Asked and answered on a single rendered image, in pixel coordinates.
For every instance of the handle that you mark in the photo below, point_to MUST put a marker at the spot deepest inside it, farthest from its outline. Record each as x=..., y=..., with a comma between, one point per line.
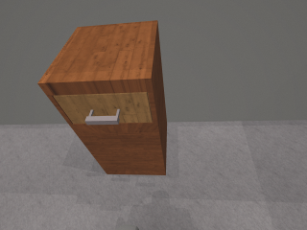
x=102, y=120

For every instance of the cabinet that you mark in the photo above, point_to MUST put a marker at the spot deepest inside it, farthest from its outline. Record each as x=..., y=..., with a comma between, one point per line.
x=109, y=59

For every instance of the drawer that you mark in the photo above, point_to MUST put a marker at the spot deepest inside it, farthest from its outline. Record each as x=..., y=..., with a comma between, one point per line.
x=134, y=106

